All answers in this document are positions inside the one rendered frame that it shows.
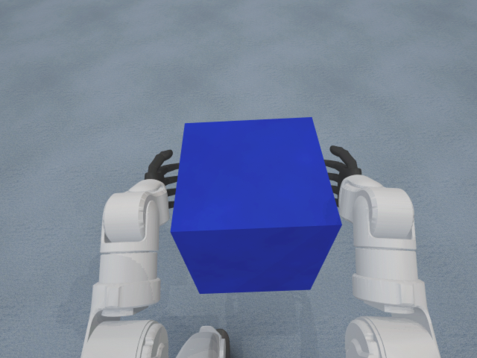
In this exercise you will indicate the robot right forearm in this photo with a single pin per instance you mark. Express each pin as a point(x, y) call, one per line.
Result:
point(383, 224)

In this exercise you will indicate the robot left forearm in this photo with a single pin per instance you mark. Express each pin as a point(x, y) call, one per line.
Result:
point(128, 281)

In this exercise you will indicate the carton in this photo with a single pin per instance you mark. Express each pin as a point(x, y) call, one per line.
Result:
point(254, 209)

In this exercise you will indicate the robot right hand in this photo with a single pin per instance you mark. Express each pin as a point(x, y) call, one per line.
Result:
point(345, 170)

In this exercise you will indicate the left robot shin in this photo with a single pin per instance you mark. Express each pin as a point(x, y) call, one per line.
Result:
point(209, 329)

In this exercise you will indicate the left robot upper arm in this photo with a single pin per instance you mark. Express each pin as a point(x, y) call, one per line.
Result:
point(128, 339)

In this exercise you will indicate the robot left hand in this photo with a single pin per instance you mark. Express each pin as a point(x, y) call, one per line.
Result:
point(157, 172)

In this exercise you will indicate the right robot upper arm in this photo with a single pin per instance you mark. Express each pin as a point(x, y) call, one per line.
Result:
point(388, 337)

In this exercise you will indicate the left robot thigh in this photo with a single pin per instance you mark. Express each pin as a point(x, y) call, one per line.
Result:
point(203, 345)

